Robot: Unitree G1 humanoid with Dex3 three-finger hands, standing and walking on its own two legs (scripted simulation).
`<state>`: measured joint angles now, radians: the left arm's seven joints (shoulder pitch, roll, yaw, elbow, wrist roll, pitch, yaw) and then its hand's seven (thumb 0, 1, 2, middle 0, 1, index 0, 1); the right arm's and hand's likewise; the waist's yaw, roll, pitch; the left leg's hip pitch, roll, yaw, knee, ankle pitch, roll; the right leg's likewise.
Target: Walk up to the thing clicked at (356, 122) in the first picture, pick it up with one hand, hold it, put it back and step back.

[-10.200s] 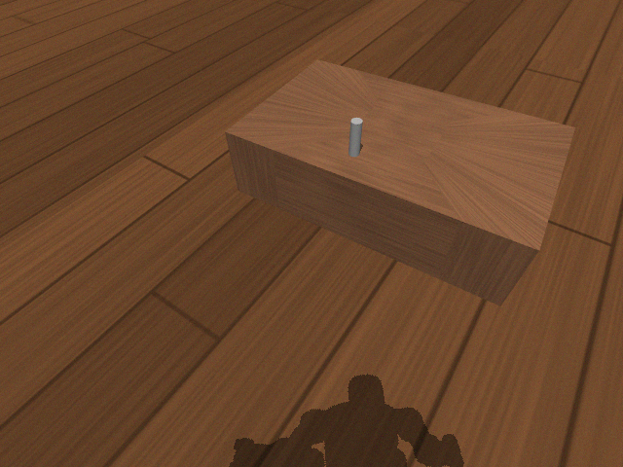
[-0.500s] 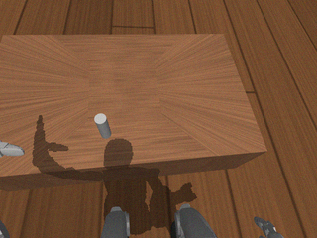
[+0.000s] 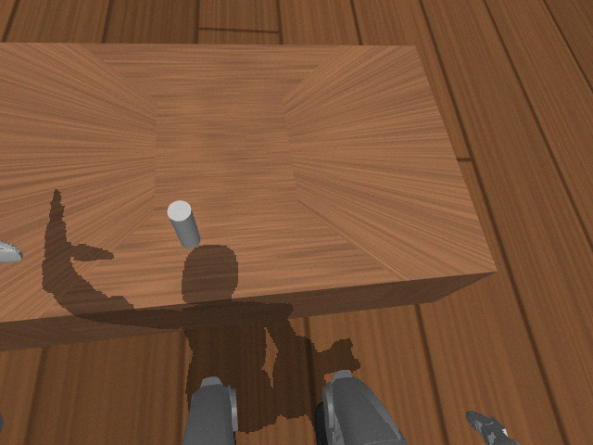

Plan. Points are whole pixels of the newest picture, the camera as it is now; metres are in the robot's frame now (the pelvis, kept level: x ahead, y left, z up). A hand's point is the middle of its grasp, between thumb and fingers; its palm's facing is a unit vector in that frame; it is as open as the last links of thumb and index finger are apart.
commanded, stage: go down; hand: left
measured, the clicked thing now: (185, 226) +0.52 +0.17 -0.27
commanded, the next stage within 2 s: none
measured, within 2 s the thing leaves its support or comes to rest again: neither
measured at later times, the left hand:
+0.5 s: hand out of the picture +0.43 +0.36 +0.02, palm faces +0.14 -0.99 -0.08, open 16.9 cm
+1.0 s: hand out of the picture +0.45 +0.37 +0.03, palm faces +0.14 -0.99 -0.06, open 16.8 cm
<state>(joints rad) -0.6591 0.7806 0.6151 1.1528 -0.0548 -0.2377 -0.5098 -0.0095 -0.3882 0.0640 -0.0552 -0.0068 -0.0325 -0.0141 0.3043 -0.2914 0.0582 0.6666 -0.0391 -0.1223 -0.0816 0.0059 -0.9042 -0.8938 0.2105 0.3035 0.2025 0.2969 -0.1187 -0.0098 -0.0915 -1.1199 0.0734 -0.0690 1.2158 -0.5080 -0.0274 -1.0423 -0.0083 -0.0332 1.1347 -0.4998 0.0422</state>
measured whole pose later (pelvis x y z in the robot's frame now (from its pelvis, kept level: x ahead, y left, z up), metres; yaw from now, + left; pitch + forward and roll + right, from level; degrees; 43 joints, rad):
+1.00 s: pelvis +0.00 +0.00 -0.01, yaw +0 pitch +26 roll -5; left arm -0.78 0.89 0.67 1.19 -0.07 -0.24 -0.57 -0.01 -0.36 0.09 -0.05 -0.03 -0.03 -0.04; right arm 0.30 -0.30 0.09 0.65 -0.04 -0.11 -0.08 0.00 -0.90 -0.89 0.21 0.30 0.20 0.30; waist -0.15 -0.01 -0.09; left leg -1.22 0.07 -0.09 1.28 -0.52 -0.03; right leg -1.13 0.00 -0.04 1.19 -0.51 0.04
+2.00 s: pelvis -0.01 +0.00 -0.02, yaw +0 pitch +26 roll -6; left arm -0.74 0.87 0.70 1.12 -0.14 -0.29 -0.63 -0.01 -0.36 0.08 -0.04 -0.04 -0.03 -0.04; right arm 0.27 -0.29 0.10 0.66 -0.03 -0.12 -0.10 0.01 -0.90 -0.89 0.21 0.30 0.20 0.30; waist -0.14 -0.01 -0.10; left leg -1.24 0.07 -0.09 1.31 -0.53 -0.03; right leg -1.15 -0.01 -0.05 1.22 -0.52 0.05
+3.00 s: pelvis -0.01 +0.00 -0.02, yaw +0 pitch +27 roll -5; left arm -0.73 0.88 0.73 1.12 -0.18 -0.30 -0.67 -0.01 -0.38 0.06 -0.04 -0.06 -0.04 -0.04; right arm 0.27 -0.30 0.10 0.66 -0.03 -0.13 -0.11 0.01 -0.91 -0.89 0.21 0.30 0.20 0.30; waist -0.14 -0.01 -0.10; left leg -1.26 0.07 -0.10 1.33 -0.54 -0.03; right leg -1.17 0.00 -0.05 1.24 -0.53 0.04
